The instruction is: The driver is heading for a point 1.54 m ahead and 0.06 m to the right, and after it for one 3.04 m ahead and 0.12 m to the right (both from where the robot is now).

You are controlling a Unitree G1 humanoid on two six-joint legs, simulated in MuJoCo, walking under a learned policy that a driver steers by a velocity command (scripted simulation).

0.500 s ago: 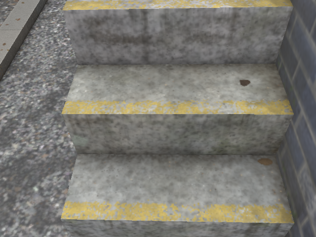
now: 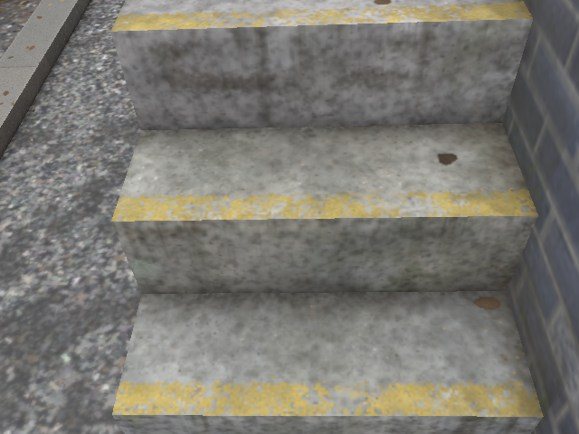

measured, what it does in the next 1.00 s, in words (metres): stands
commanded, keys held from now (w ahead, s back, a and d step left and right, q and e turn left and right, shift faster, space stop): no key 0.86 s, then w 0.14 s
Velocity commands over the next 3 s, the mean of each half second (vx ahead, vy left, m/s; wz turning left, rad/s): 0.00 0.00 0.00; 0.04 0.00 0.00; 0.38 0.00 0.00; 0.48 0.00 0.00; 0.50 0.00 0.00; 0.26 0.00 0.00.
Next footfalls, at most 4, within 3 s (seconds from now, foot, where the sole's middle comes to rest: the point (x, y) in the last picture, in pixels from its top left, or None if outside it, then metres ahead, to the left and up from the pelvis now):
none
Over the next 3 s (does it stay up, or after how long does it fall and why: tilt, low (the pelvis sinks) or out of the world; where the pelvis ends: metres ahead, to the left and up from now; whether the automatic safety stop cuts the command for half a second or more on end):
stays up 0.01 0.00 0.00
